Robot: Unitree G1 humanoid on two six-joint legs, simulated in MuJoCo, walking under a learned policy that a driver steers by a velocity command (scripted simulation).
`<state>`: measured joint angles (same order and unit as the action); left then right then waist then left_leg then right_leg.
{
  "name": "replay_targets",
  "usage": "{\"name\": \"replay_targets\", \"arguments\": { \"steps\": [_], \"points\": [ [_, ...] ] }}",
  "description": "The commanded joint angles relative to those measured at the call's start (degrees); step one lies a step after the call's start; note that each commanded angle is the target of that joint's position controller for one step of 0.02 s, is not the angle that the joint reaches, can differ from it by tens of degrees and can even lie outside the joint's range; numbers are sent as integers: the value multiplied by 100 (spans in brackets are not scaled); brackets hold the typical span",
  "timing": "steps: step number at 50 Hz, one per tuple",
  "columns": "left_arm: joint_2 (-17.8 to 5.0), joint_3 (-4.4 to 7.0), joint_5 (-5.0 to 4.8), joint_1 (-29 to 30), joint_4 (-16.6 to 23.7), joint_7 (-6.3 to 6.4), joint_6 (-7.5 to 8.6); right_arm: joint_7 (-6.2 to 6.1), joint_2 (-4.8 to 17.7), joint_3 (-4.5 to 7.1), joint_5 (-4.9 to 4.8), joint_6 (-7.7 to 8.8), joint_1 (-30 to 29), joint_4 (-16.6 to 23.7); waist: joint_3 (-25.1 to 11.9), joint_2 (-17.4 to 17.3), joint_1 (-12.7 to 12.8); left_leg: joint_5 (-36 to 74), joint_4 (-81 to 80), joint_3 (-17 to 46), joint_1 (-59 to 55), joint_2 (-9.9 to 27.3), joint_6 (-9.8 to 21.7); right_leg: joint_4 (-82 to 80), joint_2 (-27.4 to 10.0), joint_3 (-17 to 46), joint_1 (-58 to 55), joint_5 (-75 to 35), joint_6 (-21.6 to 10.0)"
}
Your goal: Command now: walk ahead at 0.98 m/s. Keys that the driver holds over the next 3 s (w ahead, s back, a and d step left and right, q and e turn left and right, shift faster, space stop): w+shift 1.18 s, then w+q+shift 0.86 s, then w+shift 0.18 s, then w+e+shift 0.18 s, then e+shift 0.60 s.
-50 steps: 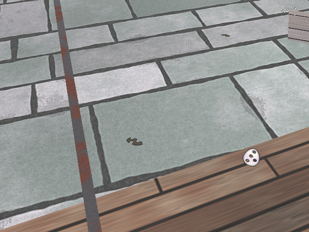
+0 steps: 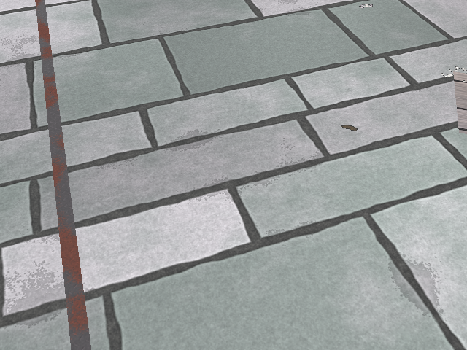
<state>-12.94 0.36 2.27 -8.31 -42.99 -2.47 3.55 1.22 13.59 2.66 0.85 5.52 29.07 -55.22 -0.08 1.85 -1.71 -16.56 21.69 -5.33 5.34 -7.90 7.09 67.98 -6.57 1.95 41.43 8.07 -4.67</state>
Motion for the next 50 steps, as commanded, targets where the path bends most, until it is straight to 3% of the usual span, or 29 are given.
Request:
{"name": "replay_targets", "arguments": {
  "steps": [1,4,8,9,11,12,13,14,15,16,17,20,24,26,28,31,32,34,35,36,37,38,39,40,42,44,46,48,50],
  "points": [
    [-350,-3,-15,700,487,-42,31,36,441,30,-100,235,-293,412,1121,-75,156,818,-2090,1190,1189,1285,446,-1369,-149,-351,80,-1034,118],
    [-140,-113,-111,1292,624,-133,100,-15,576,16,-196,308,181,262,973,-169,-70,2906,-2306,763,703,1315,164,-2794,190,-813,-831,-2116,-34],
    [-438,-40,-87,1430,601,-31,110,-126,904,13,-71,236,370,98,489,-552,-42,6300,-1499,465,-1192,1557,-44,-3638,820,-1133,-1209,-1609,-260],
    [-567,9,-76,1183,547,19,103,-191,1032,33,2,174,359,54,231,-774,143,7303,-918,467,-1542,1685,-86,-3647,1024,-1136,-1475,-1099,-315],
    [-991,210,-111,-621,8,168,93,-309,1274,100,173,-1,88,25,-694,-1002,1027,7840,1334,466,-1561,1871,-83,-3767,1182,-875,-3114,-260,-526],
    [-1206,335,-58,-1788,-350,272,78,-314,1272,117,188,-41,-273,106,-1111,-914,1593,6704,2959,364,-652,1703,-25,-3853,792,-533,-4467,85,-701],
    [-1652,463,35,-2585,-524,363,53,-253,638,-5,238,24,-366,316,-1647,153,1554,2338,5162,373,838,1046,107,-3368,-547,883,-5757,1154,-785],
    [-1680,507,140,-2159,-514,272,62,-104,162,-112,-261,137,474,498,-2289,1726,690,-1095,6895,1086,3223,140,-100,-4662,-1704,4510,-7133,2225,-1734],
    [-1203,499,21,-1577,-452,183,82,-174,650,-71,-161,157,-352,571,-1366,362,790,-317,6593,1220,3839,726,98,-5177,-1285,3939,-6406,2453,-1453],
    [-895,431,-26,-1316,-524,150,143,-145,696,-53,-143,173,-948,719,-636,-84,694,135,6219,1121,3794,898,100,-5329,-1116,3022,-5442,1823,-1326],
    [-624,376,26,-1196,-636,123,187,-115,564,-90,-76,153,-1116,764,-175,-562,443,223,5881,1122,3554,1070,75,-5504,-902,2449,-4592,1252,-1179],
    [-390,258,-92,-1351,-949,192,323,90,188,-198,165,-99,-1161,898,344,-207,-59,172,5209,1075,3202,1408,-149,-5998,-409,1483,-3261,1077,-860],
    [-605,267,-196,-1637,-1057,110,468,187,274,-294,190,-122,-2573,1503,986,-137,71,1313,3513,428,3617,1603,-351,-6581,42,421,-2725,-597,-769],
    [-665,267,-274,-1755,-1081,106,530,256,193,-380,116,-59,-3041,1649,1004,-192,169,2335,2161,97,2752,1428,-292,-6777,219,-14,-2462,-1543,-593],
    [-863,282,-323,-2057,-1202,128,566,267,227,-396,33,-51,-3356,1705,1000,-105,312,2952,1532,-100,2333,1218,-165,-7080,20,-102,-2976,-2453,-504],
    [-1139,298,-226,-2226,-1298,197,481,170,527,-311,90,-41,-3329,1694,571,194,232,2439,1036,-308,2160,758,45,-6307,-193,-337,-4529,-5029,-352],
    [-1267,319,-150,-2238,-1328,249,413,117,661,-251,108,-42,-3002,1616,228,399,29,1956,1052,-321,1784,535,106,-5627,-295,-363,-4865,-5993,-302],
    [-1484,378,-12,-1941,-1323,374,223,-54,1071,-32,96,-66,-991,992,-790,557,-960,1152,945,-110,-163,362,286,-3083,-362,-455,-4639,-6261,-223],
    [-1293,348,38,-1816,-1239,386,196,-167,1403,120,160,-105,91,704,-1294,441,-1354,225,1252,536,-1511,1010,437,-1250,-136,-445,-3576,-4814,-246],
    [-165,119,-191,-2576,-1007,237,244,-206,1935,292,376,-95,179,676,-2014,-1476,-527,-971,917,3512,-3278,2888,1171,1433,858,-351,-1170,831,-50],
    [-685,202,-327,-2352,-935,242,358,-78,1633,302,164,-124,96,668,-2489,-1266,-676,-1498,-291,5450,-3450,3024,1338,2147,1124,424,-285,1708,-184],
    [-787,216,-334,-1493,-677,288,377,-56,1353,272,133,-69,-541,627,-1196,-819,-451,-1016,-512,4327,-2528,2732,1101,1912,643,383,219,1003,-247],
    [-759,188,-258,-1108,-594,274,384,-25,970,207,115,-10,-762,566,-631,-189,-342,-307,-606,3561,-1589,2551,978,1510,459,318,87,722,-252],
    [-627,163,-183,-971,-575,234,336,-26,714,146,149,31,-882,487,-262,27,-111,57,-722,2976,-824,2280,796,1188,302,362,-173,678,-242],
    [-363,101,-17,-1062,-519,99,141,-62,327,6,93,95,-834,277,42,-193,310,132,-1072,2297,233,1940,585,696,104,373,-665,725,-120],
    [-237,44,51,-695,-312,1,29,-65,444,21,-33,186,-691,141,442,-409,418,173,-1485,1931,609,1820,583,205,-104,196,-335,659,25],
    [-316,-4,58,146,40,-43,26,-31,541,29,-49,236,-545,108,807,-361,312,860,-1841,1406,836,1583,572,-660,-180,-153,-37,-18,126],
    [-311,-73,9,721,253,-86,90,3,552,24,-87,277,-487,116,949,-246,230,1785,-1947,852,1050,1265,435,-2016,-96,-447,-509,-1012,143],
    [-263,-134,-85,1155,362,-143,126,-12,743,53,-161,337,-207,47,959,-256,59,2550,-2355,726,1025,1383,341,-2940,135,-754,-1276,-1844,42]
  ]
}}
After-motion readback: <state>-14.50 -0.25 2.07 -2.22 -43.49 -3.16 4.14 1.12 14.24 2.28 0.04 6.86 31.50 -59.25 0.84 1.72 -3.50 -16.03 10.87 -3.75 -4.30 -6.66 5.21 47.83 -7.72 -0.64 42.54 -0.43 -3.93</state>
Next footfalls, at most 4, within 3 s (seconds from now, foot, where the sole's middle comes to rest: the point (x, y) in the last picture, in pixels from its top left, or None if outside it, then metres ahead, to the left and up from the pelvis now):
0.24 right None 0.44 -0.09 -0.77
0.70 left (209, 241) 0.90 0.09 -0.77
1.16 right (250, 147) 1.36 -0.07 -0.77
1.62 left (206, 87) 1.77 0.11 -0.77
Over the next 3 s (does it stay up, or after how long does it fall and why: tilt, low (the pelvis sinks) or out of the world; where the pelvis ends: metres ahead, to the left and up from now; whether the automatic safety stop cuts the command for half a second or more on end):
stays up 2.46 0.56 -0.02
